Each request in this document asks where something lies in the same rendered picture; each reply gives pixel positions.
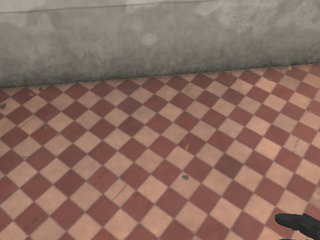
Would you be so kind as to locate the right robot hand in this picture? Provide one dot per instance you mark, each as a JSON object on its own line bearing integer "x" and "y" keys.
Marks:
{"x": 305, "y": 223}

